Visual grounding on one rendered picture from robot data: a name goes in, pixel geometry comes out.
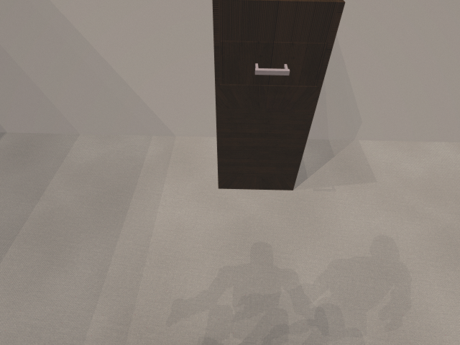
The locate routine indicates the drawer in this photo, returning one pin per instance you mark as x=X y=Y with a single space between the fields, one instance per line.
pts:
x=238 y=60

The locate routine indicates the cabinet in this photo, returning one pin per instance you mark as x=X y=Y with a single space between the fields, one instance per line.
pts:
x=262 y=130

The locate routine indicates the handle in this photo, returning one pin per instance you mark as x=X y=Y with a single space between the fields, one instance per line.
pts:
x=271 y=71

